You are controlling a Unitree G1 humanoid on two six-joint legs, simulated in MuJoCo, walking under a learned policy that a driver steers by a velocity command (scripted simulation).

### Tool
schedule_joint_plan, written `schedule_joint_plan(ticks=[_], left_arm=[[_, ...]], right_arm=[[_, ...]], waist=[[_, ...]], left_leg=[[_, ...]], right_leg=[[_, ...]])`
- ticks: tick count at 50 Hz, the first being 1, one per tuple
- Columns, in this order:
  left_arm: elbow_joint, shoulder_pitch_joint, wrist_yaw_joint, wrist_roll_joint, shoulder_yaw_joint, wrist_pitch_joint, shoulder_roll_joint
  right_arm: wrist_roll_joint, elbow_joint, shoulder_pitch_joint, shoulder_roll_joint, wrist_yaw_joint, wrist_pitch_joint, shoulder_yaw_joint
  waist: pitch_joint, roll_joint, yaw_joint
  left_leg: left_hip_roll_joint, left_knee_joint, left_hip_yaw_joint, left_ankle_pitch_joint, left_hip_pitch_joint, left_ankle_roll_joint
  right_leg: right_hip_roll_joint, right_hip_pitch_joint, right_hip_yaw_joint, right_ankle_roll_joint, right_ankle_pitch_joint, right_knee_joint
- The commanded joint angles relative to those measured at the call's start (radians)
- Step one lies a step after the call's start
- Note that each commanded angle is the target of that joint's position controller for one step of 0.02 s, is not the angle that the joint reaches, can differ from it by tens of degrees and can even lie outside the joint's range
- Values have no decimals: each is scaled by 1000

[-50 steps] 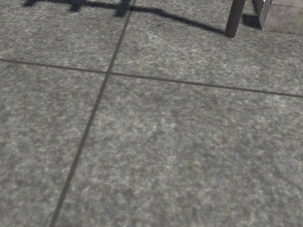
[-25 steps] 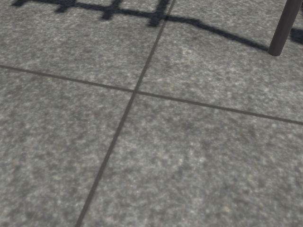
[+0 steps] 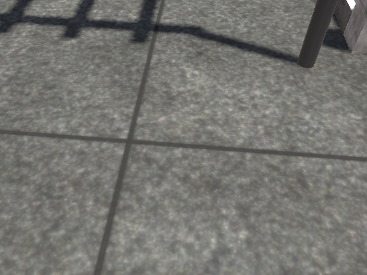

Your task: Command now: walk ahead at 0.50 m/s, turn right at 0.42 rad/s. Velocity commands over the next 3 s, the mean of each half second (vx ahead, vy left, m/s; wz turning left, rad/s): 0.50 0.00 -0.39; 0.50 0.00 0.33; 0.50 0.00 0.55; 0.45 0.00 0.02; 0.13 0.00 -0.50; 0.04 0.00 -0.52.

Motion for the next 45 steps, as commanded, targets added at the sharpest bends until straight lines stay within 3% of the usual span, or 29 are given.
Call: schedule_joint_plan(ticks=[1, 6, 8, 10, 11, 12, 13, 14, 15, 16, 17, 18, 19, 22, 25, 29, 32, 35, 36, 38, 39, 40, 41, 42, 43, 44, 45], left_arm=[[-77, -56, -23, 2, 6, -7, 27], [-158, -224, -54, 1, -7, 4, -5], [-187, -255, -68, 1, -5, 1, 1], [-207, -231, -78, 2, 8, 2, 32], [-199, -154, -81, -1, 24, 4, 66], [-163, 1, -77, -3, 51, 5, 122], [-121, 175, -55, -1, 89, 13, 220], [-116, 160, -45, -5, 94, 4, 310], [-108, 261, -40, 10, 75, 3, 246], [-99, 203, -36, 17, 61, -5, 188], [-125, 91, -39, 7, 48, -13, 148], [-145, 8, -42, 9, 37, -17, 117], [-155, -25, -41, 17, 27, -21, 91], [-130, 4, -37, 13, 29, -37, 119], [-94, 73, -21, 15, 32, -42, 138], [-67, 108, -14, 17, 27, -45, 140], [-38, 142, -10, 16, 26, -46, 145], [-10, 167, -7, 19, 26, -35, 147], [-9, 160, -4, 18, 28, -28, 154], [-22, 123, 6, 18, 33, -16, 183], [-28, 108, 13, 19, 35, -8, 199], [-37, 81, 17, 17, 34, -1, 209], [-65, 79, 21, 26, 25, -9, 203], [-87, 206, -7, 47, -23, -39, 50], [-89, 137, -26, 15, -10, -78, 136], [-129, 39, -34, -17, 0, -99, 177], [-146, -12, -29, -10, -4, -107, 169]], right_arm=[[9, -60, -39, -153, -31, -11, -32], [21, -29, 62, -169, -41, 20, -41], [21, -42, 36, -189, -42, 34, -45], [29, -61, 9, -228, -46, 42, -54], [29, -71, -7, -249, -48, 47, -59], [34, -84, -43, -260, -45, 47, -60], [27, -109, -61, -249, -43, 36, -56], [-4, -142, 61, -75, -10, 3, -3], [43, -154, -23, -155, 14, -48, -18], [79, -176, -115, -198, 18, -62, -34], [65, -184, -149, -196, 9, -62, -34], [38, -170, -153, -192, -3, -49, -42], [32, -164, -122, -191, -6, -29, -47], [22, -175, -113, -150, -13, 13, -45], [21, -206, -207, -145, -15, 22, -41], [34, -234, -304, -126, 6, 14, -30], [45, -266, -384, -117, 23, 14, -19], [48, -306, -440, -114, 46, 8, -11], [48, -316, -442, -119, 55, 5, -11], [43, -319, -386, -149, 67, 4, -22], [41, -306, -309, -180, 67, 7, -36], [41, -273, -157, -223, 63, 11, -59], [29, -248, 12, -304, 50, 19, -84], [34, -246, 47, -366, 49, 17, -96], [39, -238, 80, -280, 42, 24, -74], [37, -253, 20, -238, 33, 26, -64], [36, -277, -51, -219, 31, 26, -57]], waist=[[44, 108, 18], [104, 76, -36], [107, 86, -23], [48, 139, 16], [-2, 167, 65], [-79, 161, 152], [-171, 73, 226], [-266, -166, 82], [-365, -101, 159], [-200, -51, 153], [-104, 52, 97], [-57, 86, 54], [-53, 73, 16], [-31, 33, -11], [7, 18, 27], [28, 0, 69], [66, -7, 106], [92, -7, 116], [87, -12, 107], [23, -49, 60], [-31, -72, 14], [-107, -57, -69], [-219, 43, -134], [-344, 297, -43], [-392, 241, -102], [-238, 193, -107], [-150, 73, -72]], left_leg=[[291, -228, -116, 621, 28, 47], [323, -215, -28, 617, 206, 30], [334, -152, 5, 768, 253, 32], [335, -32, 43, 1079, 253, 23], [334, 89, 52, 1205, 239, 19], [309, 285, 64, 1192, 167, 2], [253, 601, 71, 874, -82, -42], [43, 959, -54, -222, -522, -83], [32, 1033, -258, -253, -648, -54], [82, 985, -251, -157, -723, -33], [135, 879, -239, -65, -669, -26], [167, 800, -224, -24, -584, -37], [190, 759, -230, 5, -498, -44], [203, 649, -208, 78, -452, -74], [204, 497, -199, 257, -549, -81], [164, 267, -178, 491, -523, -48], [131, 172, -171, 508, -540, -32], [105, 119, -159, 404, -603, -4], [93, 112, -145, 353, -598, 9], [38, 118, -83, 242, -478, 42], [0, 126, -55, 195, -369, 62], [-28, 70, -54, 249, -159, 95], [120, 73, -275, 319, 165, 162], [370, 17, -821, 202, 555, 374], [377, -93, -946, 108, 621, 369], [342, -110, -795, 123, 519, 311], [302, -127, -689, 205, 355, 277]], right_leg=[[-6, 8, -9, -29, 157, -191], [14, -33, -110, -53, 115, -330], [37, -6, -168, -75, 20, -376], [97, 152, -244, -106, -95, -383], [131, 276, -260, -127, -141, -388], [158, 502, -250, -161, -83, -468], [59, 827, -48, -224, -44, -519], [-215, 1163, 516, -407, -94, -580], [-274, 1229, 697, -431, -193, -730], [-242, 1114, 528, -372, -124, -748], [-200, 928, 384, -323, -19, -754], [-160, 770, 283, -290, 88, -767], [-131, 673, 222, -276, 146, -791], [-109, 566, 119, -267, 242, -851], [-95, 607, 39, -227, 298, -876], [-66, 654, -63, -147, 240, -886], [-98, 737, -88, -130, 206, -895], [-150, 874, -109, -134, 301, -844], [-164, 908, -119, -130, 389, -811], [-166, 939, -153, -108, 739, -692], [-159, 940, -169, -95, 909, -581], [-130, 874, -199, -70, 937, -387], [-95, 633, -223, -35, 650, -82], [133, 165, -154, 38, -330, 298], [126, 30, 11, 19, -477, 406], [65, -56, 18, 1, -405, 378], [24, -22, 3, -4, -336, 290]])
Next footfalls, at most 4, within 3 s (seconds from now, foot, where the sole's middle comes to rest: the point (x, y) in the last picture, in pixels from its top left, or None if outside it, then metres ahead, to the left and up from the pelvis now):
0.26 right None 0.30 -0.14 -0.77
0.82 left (181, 236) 0.66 0.00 -0.77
1.28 right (224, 179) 0.92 -0.19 -0.77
1.78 left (146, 151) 1.08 0.16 -0.77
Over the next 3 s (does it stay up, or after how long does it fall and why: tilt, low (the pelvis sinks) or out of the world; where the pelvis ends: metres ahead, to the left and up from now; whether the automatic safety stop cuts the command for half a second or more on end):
stays up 1.21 0.07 0.00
